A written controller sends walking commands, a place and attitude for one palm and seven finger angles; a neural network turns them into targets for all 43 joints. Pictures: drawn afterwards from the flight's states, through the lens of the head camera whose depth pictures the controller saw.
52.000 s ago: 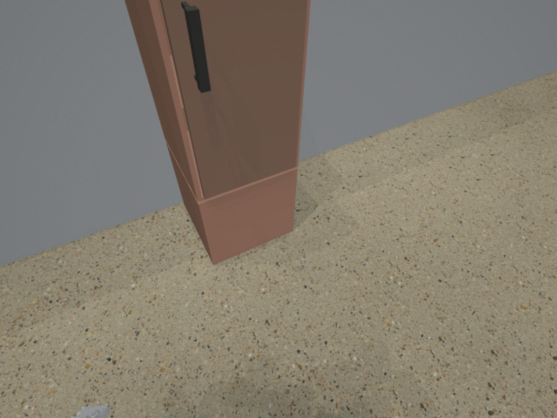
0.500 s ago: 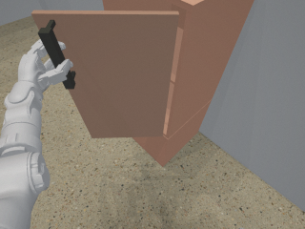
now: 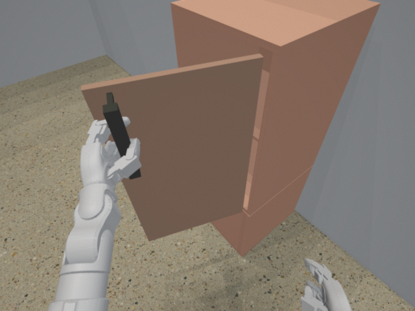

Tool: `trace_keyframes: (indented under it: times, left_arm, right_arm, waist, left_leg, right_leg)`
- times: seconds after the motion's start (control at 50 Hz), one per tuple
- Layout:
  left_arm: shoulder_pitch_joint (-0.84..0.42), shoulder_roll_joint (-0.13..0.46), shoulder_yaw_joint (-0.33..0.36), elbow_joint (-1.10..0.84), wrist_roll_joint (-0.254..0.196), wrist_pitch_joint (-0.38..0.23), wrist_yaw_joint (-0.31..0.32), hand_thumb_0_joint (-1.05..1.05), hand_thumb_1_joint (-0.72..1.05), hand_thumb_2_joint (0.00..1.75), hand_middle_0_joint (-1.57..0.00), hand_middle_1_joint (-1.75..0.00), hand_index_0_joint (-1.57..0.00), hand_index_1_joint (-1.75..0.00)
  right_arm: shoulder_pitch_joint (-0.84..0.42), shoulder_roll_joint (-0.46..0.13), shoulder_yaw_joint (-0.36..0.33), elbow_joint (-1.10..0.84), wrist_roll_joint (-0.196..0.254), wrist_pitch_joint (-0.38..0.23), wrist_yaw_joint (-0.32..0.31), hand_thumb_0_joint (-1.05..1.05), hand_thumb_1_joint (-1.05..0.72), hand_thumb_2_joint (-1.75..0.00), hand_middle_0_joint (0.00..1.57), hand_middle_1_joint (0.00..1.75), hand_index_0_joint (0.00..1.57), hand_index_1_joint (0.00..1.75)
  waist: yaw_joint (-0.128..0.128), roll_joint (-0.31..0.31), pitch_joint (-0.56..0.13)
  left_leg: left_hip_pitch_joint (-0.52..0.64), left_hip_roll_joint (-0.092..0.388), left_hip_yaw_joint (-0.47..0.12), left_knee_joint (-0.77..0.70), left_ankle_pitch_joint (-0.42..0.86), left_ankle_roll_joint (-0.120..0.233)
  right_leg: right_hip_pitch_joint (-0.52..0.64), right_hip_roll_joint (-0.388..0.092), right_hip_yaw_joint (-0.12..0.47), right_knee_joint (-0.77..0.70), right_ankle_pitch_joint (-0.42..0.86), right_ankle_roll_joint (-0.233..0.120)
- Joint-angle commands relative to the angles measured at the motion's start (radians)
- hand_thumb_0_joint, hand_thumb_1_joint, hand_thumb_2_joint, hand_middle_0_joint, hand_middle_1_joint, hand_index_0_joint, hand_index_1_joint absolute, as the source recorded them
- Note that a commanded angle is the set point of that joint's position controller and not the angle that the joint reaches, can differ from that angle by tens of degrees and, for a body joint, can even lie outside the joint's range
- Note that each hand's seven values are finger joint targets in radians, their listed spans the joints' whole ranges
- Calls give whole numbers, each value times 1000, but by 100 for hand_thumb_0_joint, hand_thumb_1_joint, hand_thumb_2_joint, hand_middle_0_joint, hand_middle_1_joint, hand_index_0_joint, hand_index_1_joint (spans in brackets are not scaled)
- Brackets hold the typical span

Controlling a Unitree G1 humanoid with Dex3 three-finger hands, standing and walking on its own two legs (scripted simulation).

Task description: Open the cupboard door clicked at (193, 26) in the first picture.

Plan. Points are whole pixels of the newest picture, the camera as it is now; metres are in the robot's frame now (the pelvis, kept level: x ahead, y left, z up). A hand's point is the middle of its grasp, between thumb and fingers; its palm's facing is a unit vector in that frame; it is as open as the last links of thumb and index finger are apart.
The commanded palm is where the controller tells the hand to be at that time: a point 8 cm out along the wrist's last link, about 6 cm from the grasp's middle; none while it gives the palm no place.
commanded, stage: pull the door open along its arc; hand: left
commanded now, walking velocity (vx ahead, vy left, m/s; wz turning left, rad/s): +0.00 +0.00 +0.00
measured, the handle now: (123, 138) +0.39 +0.20 +0.15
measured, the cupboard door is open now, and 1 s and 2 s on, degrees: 70 94 96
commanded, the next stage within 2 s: open thumb and fingers to let go in 0.42 s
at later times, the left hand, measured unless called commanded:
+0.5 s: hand (181, 208) +0.24 +0.06 +0.16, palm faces +0.30 -0.96 +0.00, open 7.0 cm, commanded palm +0.20 +0.10 +0.15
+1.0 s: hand (172, 198) +0.25 +0.08 +0.16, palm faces +0.39 -0.92 +0.01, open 11.9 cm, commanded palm +0.20 +0.10 +0.15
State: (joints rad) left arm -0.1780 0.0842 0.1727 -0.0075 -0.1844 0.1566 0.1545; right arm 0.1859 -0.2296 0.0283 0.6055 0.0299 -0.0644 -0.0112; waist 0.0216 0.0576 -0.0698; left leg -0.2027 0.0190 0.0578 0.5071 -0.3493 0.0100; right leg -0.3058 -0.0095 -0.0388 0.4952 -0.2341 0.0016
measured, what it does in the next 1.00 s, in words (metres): stands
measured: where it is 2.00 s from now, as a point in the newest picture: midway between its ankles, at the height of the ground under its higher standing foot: outside the picture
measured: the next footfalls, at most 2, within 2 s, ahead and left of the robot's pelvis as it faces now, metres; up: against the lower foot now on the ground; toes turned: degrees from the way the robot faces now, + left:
none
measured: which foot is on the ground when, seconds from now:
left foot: down 0.00-1.00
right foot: down 0.00-1.00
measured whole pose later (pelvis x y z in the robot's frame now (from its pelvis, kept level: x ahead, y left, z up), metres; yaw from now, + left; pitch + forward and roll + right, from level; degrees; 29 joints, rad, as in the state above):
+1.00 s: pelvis -0.04 -0.01 +0.00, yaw +3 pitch -5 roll -1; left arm -0.04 -0.11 -0.23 -0.21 0.04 0.34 0.52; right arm 0.10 -0.17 0.05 0.67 -0.03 0.06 -0.02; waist 0.05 0.06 -0.01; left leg -0.11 0.01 0.00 0.47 -0.28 0.00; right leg -0.17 -0.02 -0.10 0.43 -0.17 -0.02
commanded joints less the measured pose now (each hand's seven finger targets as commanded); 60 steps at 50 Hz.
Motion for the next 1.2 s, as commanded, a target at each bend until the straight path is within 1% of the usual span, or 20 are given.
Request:
trace_keyframes:
  times: [0.0, 0.06, 0.08, 0.14, 0.18, 0.26, 0.28, 0.32, 0.38, 0.46, 0.48, 0.5, 0.56, 0.58, 0.82, 0.9, 0.94, 1.0, 1.14, 1.18]
  left_arm:
    - [-154, 7, -66, -453, 98, 41, 235, 0, 90, 90, -40, -135, -40, -135]
    - [-91, -77, -195, -530, 164, 111, 290, 0, 90, 90, -40, -135, -40, -135]
    - [-86, -81, -221, -525, 184, 123, 294, 0, 90, 90, -40, -135, -40, -135]
    - [-64, -161, -329, -570, 217, 142, 290, 0, 90, 90, -40, -135, -40, -135]
    - [-33, -213, -397, -600, 230, 146, 291, 0, 90, 90, -40, -135, -40, -135]
    - [136, -246, -463, -692, 249, 141, 292, 0, 90, 90, -40, -135, -40, -135]
    - [176, -257, -481, -686, 251, 143, 292, 0, 90, 90, -40, -135, -40, -135]
    - [227, -275, -503, -730, 234, 140, 293, 0, 90, 90, -40, -135, -40, -135]
    - [311, -243, -472, -767, 218, 142, 303, 0, 90, 90, -40, -135, -40, -135]
    - [164, -224, -424, -687, 216, 143, 347, 0, 90, 90, -40, -135, -40, -135]
    - [116, -210, -403, -652, 218, 143, 359, 0, 90, 90, -40, -135, -40, -135]
    - [12, -180, -372, -607, 222, 140, 373, 0, 90, 90, -40, -135, -40, -135]
    - [28, -208, -384, -570, 231, 138, 382, 0, 69, 81, -38, -133, -38, -133]
    - [16, -201, -380, -559, 235, 135, 379, 0, 62, 78, -38, -132, -38, -132]
    - [-130, -227, -396, -442, 236, 113, 351, 0, -22, 42, -32, -123, -32, -123]
    - [-163, -238, -398, -421, 241, 114, 365, 0, -50, 30, -30, -120, -30, -120]
    - [-151, -247, -404, -421, 245, 116, 370, 0, -50, 30, -30, -120, -30, -120]
    - [-166, -275, -429, -409, 247, 118, 379, 0, -50, 30, -27, -105, -27, -105]
    - [-171, -267, -415, -412, 239, 125, 393, 0, -50, 30, -22, -70, -22, -70]
    - [-142, -270, -412, -412, 239, 128, 395, 0, -50, 30, -20, -60, -20, -60]
  right_arm:
    - [-161, -67, -29, -149, -31, -19, 0, 0, -90, -90, 20, 30, 20, 30]
    - [-189, -53, -24, -142, -48, 22, -3, 0, -90, -90, 20, 30, 20, 30]
    - [-191, -50, -23, -137, -51, 36, -8, 0, -90, -90, 20, 30, 20, 30]
    - [-222, -30, -14, -142, -55, 64, -11, 0, -90, -90, 20, 30, 20, 30]
    - [-238, -21, -14, -147, -55, 72, -3, 0, -90, -90, 20, 30, 20, 30]
    - [-253, -6, -15, -166, -56, 83, 21, 0, -90, -90, 20, 30, 20, 30]
    - [-257, -4, -12, -165, -53, 89, 28, 0, -90, -90, 20, 30, 20, 30]
    - [-271, 1, -11, -174, -51, 90, 40, 0, -90, -90, 20, 30, 20, 30]
    - [-293, 1, -8, -181, -52, 98, 50, 0, -90, -90, 20, 30, 20, 30]
    - [-324, 2, 1, -160, -57, 96, 36, 0, -90, -90, 20, 30, 20, 30]
    - [-333, 2, 3, -149, -55, 97, 30, 0, -90, -90, 20, 30, 20, 30]
    - [-332, -2, 6, -133, -57, 95, 18, 0, -90, -90, 20, 30, 20, 30]
    - [-323, 6, 2, -134, -63, 82, 8, 0, -90, -90, 20, 30, 20, 30]
    - [-323, 4, 0, -131, -59, 84, 5, 0, -90, -90, 20, 30, 20, 30]
    - [-307, 5, 1, -122, -52, 72, -20, 0, -90, -90, 20, 30, 20, 30]
    - [-303, 7, 0, -116, -54, 67, -20, 0, -90, -90, 20, 30, 20, 30]
    - [-299, 6, -1, -117, -55, 69, -15, 0, -90, -90, 20, 30, 20, 30]
    - [-299, 6, 1, -112, -55, 74, -7, 0, -90, -90, 20, 30, 20, 30]
    - [-304, 9, 2, -113, -61, 84, -3, 0, -90, -90, 20, 30, 20, 30]
    - [-307, 9, 2, -114, -61, 90, 1, 0, -90, -90, 20, 30, 20, 30]
  waist:
    - [44, -69, -217]
    - [35, -69, -210]
    - [26, -119, -191]
    - [21, -96, -157]
    - [20, -81, -143]
    - [38, -63, -156]
    - [41, -60, -128]
    - [41, -65, -126]
    - [60, -87, -130]
    - [53, -143, -87]
    - [54, -125, -67]
    - [42, -139, -60]
    - [55, -154, -87]
    - [55, -133, -91]
    - [41, -109, -42]
    - [45, -118, -62]
    - [46, -119, -65]
    - [42, -90, -54]
    - [49, -126, -89]
    - [55, -104, -77]
  left_leg:
    - [29, 2, -34, -58, 467, -24]
    - [58, -6, -34, -58, 468, -19]
    - [61, -3, -43, -55, 459, -14]
    - [84, -7, -50, -55, 446, -8]
    - [95, -5, -62, -46, 452, -11]
    - [88, -5, -68, -35, 479, -14]
    - [71, -4, -77, -37, 472, -19]
    - [70, -3, -76, -28, 455, -12]
    - [49, -8, -74, -25, 428, -11]
    - [31, -22, -70, -19, 315, 0]
    - [28, -26, -72, -23, 283, 1]
    - [28, -30, -71, -27, 251, 2]
    - [46, -34, -65, -28, 244, 8]
    - [47, -34, -66, -35, 238, 6]
    - [50, -34, -68, -93, 146, 7]
    - [58, -32, -73, -103, 151, 3]
    - [58, -28, -74, -109, 177, -1]
    - [51, -24, -81, -116, 180, -9]
    - [54, -21, -82, -115, 198, -12]
    - [47, -18, -83, -115, 218, -18]
  right_leg:
    - [266, -10, -22, -17, 379, -27]
    - [283, -17, -17, -31, 400, -31]
    - [284, -19, -14, -44, 399, -32]
    - [266, -20, -11, -54, 389, -35]
    - [252, -20, -14, -53, 386, -40]
    - [271, -19, -16, -29, 415, -46]
    - [261, -18, -19, -28, 400, -50]
    - [254, -15, -23, -27, 398, -47]
    - [258, -13, -24, -27, 378, -47]
    - [203, -19, -1, -81, 207, -38]
    - [183, -23, 7, -104, 143, -40]
    - [168, -27, 17, -123, 81, -37]
    - [184, -33, 30, -145, 43, -35]
    - [189, -34, 32, -152, 26, -38]
    - [173, -39, 37, -207, -107, -39]
    - [181, -36, 25, -197, -94, -41]
    - [193, -31, 16, -182, -57, -44]
    - [184, -28, 2, -162, -31, -48]
    - [201, -23, -8, -147, -10, -48]
    - [204, -20, -11, -139, 15, -52]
